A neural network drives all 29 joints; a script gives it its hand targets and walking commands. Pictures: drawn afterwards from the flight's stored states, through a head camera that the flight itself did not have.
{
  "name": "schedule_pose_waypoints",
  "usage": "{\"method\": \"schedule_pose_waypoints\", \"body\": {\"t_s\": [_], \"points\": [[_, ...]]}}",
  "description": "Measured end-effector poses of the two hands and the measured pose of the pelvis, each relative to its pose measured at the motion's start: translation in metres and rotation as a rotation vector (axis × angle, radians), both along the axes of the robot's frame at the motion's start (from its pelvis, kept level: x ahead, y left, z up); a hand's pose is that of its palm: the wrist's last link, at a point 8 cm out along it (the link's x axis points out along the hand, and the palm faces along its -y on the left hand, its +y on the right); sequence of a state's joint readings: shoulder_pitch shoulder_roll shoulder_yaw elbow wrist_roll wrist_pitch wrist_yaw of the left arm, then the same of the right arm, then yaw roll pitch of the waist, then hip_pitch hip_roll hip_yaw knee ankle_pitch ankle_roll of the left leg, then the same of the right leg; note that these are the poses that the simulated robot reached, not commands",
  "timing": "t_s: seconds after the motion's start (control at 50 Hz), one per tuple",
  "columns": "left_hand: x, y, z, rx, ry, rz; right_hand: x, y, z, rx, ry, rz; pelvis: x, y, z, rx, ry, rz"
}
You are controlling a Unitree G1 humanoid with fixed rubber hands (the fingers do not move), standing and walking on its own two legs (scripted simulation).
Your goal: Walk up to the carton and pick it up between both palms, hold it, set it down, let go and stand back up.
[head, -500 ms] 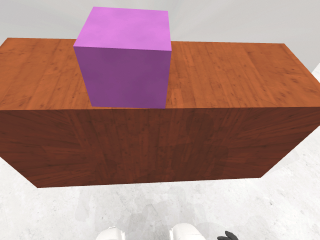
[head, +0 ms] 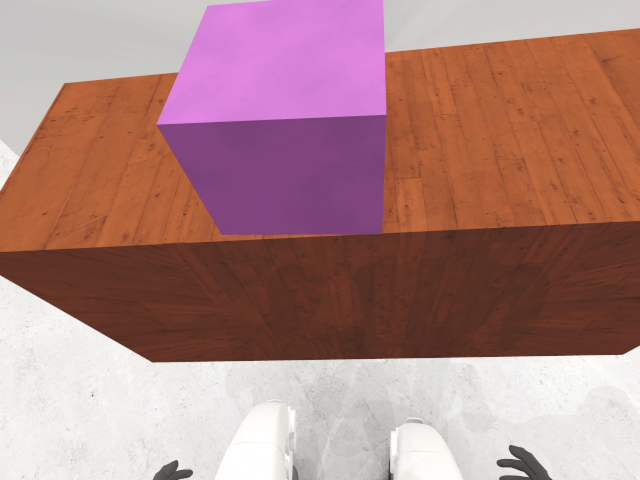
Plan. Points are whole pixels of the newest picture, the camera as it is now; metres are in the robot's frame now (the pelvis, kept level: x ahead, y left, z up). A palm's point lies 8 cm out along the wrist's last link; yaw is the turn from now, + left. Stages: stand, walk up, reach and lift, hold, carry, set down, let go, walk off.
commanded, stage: walk up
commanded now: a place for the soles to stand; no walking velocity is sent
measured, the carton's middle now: (296, 121) +0.58 +0.05 +0.07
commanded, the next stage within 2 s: none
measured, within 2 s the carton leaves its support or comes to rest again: neither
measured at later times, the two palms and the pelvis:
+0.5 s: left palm out of the picture +0.06 +0.35 -0.12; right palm out of the picture +0.08 -0.11 -0.09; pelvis -0.01 +0.10 +0.02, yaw -4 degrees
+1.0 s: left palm out of the picture +0.05 +0.34 -0.11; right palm out of the picture -0.02 -0.14 -0.10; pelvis -0.03 +0.11 +0.03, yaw -9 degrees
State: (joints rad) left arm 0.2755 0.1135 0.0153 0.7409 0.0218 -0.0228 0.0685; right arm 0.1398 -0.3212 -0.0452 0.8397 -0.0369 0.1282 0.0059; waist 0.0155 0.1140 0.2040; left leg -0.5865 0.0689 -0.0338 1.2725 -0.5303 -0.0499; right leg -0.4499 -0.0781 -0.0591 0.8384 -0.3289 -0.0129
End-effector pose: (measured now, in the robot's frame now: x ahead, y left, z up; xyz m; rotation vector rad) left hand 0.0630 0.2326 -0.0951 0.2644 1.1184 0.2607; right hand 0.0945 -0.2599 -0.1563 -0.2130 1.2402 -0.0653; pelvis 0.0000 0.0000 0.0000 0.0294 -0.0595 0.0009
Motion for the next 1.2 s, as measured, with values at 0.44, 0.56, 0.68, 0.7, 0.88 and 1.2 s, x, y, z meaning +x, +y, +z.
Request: {"method": "schedule_pose_waypoints", "body": {"t_s": [0.44,0.56,0.68,0.7,0.88,1.2], "points": [[0.004,0.123,-0.031,-0.117,-0.006,-0.041,0.002,0.146,0.072,-0.026,-0.219,-0.044,-0.008,0.099,0.015,-0.044,0.014,-0.048],[-0.001,0.115,-0.030,-0.134,0.045,-0.104,-0.033,0.145,0.055,-0.012,-0.171,-0.099,-0.012,0.107,0.012,-0.029,0.018,-0.106],[-0.007,0.105,-0.019,-0.163,0.066,-0.132,-0.069,0.143,0.049,0.001,-0.083,-0.147,-0.019,0.114,0.020,-0.033,0.007,-0.107],[-0.007,0.104,-0.018,-0.167,0.070,-0.136,-0.075,0.143,0.049,0.003,-0.073,-0.152,-0.019,0.116,0.022,-0.031,0.007,-0.110],[-0.004,0.103,-0.012,-0.157,0.075,-0.185,-0.106,0.134,0.054,-0.018,-0.022,-0.197,-0.025,0.117,0.029,-0.017,0.003,-0.137],[-0.036,0.097,-0.006,-0.109,0.154,-0.164,-0.108,0.105,0.049,-0.020,0.008,-0.183,-0.026,0.095,0.030,-0.017,0.017,-0.144]]}}
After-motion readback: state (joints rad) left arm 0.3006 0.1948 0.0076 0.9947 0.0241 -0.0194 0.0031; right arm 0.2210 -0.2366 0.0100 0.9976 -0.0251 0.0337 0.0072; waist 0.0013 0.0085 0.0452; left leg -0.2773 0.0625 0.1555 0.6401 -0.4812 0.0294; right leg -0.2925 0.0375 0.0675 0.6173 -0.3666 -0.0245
